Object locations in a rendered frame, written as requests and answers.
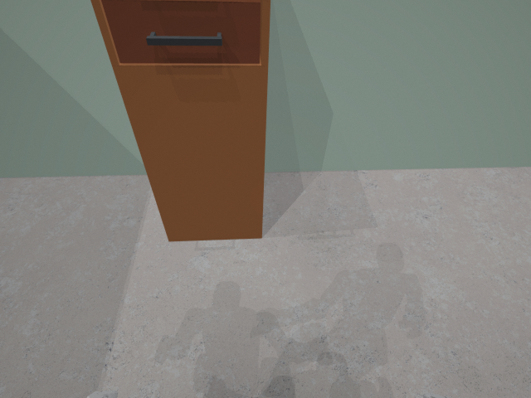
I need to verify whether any handle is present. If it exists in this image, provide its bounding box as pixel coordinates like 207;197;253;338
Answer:
146;32;222;46

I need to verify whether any cabinet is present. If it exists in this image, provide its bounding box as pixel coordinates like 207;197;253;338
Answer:
91;0;270;241

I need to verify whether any drawer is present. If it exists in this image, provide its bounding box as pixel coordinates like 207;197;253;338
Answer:
101;0;261;64

